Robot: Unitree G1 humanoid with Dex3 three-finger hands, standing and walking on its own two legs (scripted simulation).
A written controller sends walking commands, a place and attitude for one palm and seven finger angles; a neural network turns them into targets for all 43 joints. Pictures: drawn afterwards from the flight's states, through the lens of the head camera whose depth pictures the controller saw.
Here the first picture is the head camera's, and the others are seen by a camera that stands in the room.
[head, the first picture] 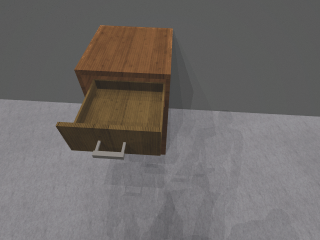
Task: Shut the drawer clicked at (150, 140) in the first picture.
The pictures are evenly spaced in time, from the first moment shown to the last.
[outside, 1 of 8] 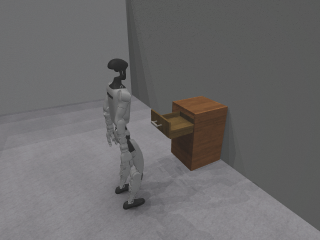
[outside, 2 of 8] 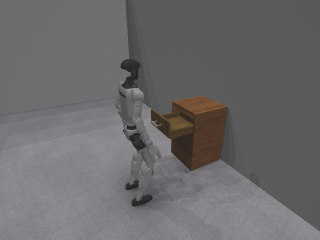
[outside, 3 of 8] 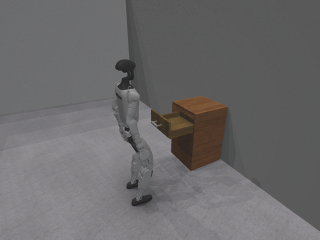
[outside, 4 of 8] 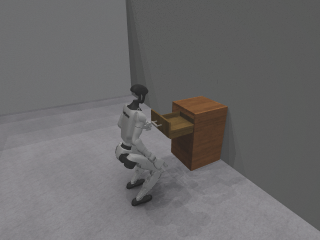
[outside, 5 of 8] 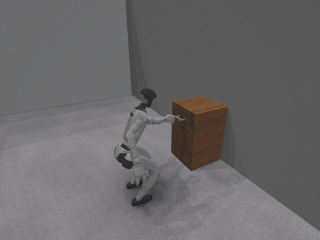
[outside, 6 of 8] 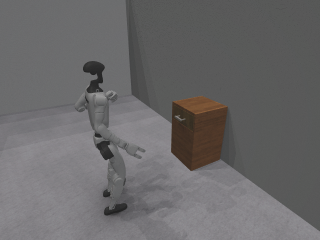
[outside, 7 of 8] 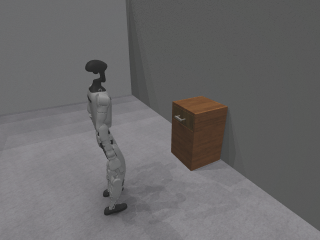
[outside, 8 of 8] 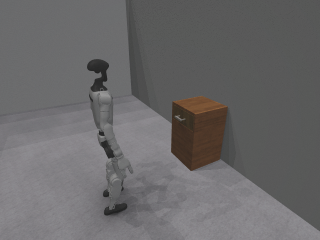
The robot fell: no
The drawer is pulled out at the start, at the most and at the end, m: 0.30 0.30 0.00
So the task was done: yes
